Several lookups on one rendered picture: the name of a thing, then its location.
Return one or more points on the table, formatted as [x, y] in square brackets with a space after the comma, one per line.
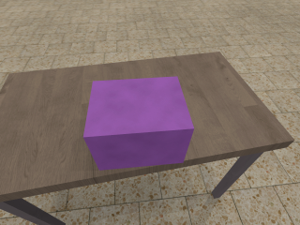
[43, 115]

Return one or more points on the carton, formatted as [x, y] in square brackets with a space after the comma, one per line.
[137, 123]

